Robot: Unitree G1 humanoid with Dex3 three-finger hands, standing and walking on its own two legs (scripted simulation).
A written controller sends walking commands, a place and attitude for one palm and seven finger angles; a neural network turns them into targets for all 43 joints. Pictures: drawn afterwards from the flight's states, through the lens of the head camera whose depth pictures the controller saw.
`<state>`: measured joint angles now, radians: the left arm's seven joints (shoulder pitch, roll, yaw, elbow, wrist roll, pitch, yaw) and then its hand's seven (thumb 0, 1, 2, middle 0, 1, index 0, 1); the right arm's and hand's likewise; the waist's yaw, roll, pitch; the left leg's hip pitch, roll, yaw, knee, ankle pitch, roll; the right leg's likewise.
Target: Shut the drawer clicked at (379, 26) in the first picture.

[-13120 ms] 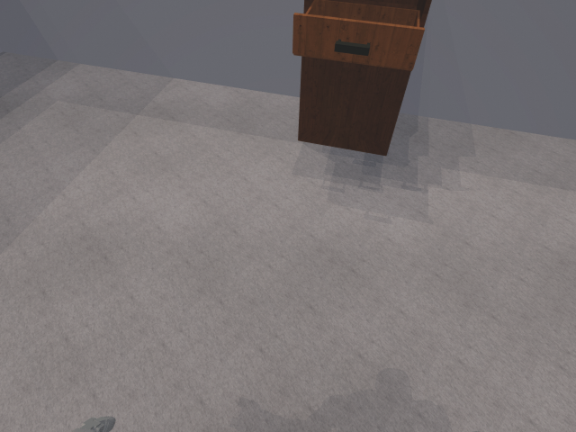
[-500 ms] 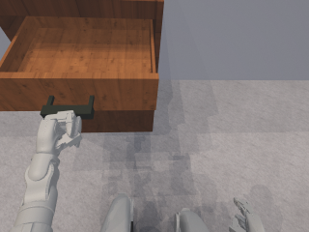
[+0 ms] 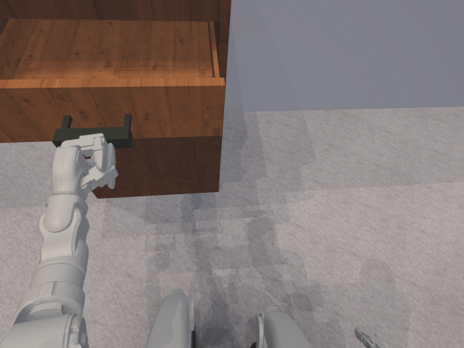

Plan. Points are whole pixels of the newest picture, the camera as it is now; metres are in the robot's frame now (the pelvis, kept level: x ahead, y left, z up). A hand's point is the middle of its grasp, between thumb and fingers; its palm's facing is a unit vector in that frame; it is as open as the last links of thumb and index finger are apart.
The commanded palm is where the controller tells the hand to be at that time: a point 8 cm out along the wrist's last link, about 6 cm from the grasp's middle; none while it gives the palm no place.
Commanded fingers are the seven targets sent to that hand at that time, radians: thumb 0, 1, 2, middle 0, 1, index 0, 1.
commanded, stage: push the drawer shut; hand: left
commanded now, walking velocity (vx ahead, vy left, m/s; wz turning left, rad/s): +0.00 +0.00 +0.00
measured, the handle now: (96, 128) +0.48 +0.26 +0.04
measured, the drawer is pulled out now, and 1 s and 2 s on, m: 0.18 0.06 0.00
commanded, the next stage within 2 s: pull the fist back off the drawer in 1.80 s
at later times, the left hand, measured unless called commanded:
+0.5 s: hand (114, 139) +0.46 +0.23 +0.04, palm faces +0.11 -0.99 -0.03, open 2.9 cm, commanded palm +0.46 +0.26 +0.05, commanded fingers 0.00 0.90 0.90 -1.40 -1.60 -1.40 -1.60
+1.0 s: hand (118, 111) +0.52 +0.23 +0.04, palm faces +0.11 -0.99 -0.02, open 3.1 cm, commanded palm +0.53 +0.26 +0.05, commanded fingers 0.00 0.90 0.90 -1.40 -1.60 -1.40 -1.60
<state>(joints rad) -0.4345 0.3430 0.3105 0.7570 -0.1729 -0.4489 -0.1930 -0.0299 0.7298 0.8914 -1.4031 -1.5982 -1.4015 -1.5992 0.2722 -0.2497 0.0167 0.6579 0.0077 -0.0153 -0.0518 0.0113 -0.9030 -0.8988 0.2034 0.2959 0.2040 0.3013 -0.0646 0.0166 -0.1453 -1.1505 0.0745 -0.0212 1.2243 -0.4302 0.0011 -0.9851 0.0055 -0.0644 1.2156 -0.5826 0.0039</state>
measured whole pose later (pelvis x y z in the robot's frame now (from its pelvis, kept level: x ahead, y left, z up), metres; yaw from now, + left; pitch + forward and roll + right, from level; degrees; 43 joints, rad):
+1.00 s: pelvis +0.00 +0.00 -0.02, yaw -2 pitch +27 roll -6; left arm -0.92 0.61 0.47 1.19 -0.06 -0.40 -0.24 0.01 0.74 0.90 -1.40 -1.60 -1.40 -1.60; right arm 0.34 -0.26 0.05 0.67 -0.02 0.04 -0.02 0.01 -0.90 -0.90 0.20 0.30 0.20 0.30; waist -0.17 0.03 -0.13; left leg -1.34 0.11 -0.05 1.32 -0.45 0.00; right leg -1.16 0.04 -0.07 1.28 -0.59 0.00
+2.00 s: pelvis -0.02 +0.02 -0.05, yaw -5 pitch +32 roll -10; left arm -1.31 0.89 0.40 1.30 0.04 -0.22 -0.26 0.00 0.54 0.86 -1.40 -1.60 -1.42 -1.60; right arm 0.35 -0.26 0.14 0.64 -0.04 0.01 -0.05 0.00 -0.90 -0.90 0.20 0.30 0.21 0.30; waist -0.28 0.03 -0.10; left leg -1.57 0.10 -0.09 1.42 -0.43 0.02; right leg -1.36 0.05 -0.11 1.35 -0.56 0.02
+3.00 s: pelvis +0.04 +0.00 +0.03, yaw -2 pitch +22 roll -4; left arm -0.52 0.44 0.44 0.72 -0.18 -0.28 -0.21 0.02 0.90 0.90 -1.40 -1.60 -1.40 -1.60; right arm 0.33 -0.24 0.02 0.60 0.03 0.08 0.00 0.01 -0.91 -0.90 0.20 0.30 0.20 0.30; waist -0.10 0.03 -0.13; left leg -1.02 0.10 -0.01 1.08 -0.45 0.00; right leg -0.85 0.04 -0.04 1.02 -0.55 0.00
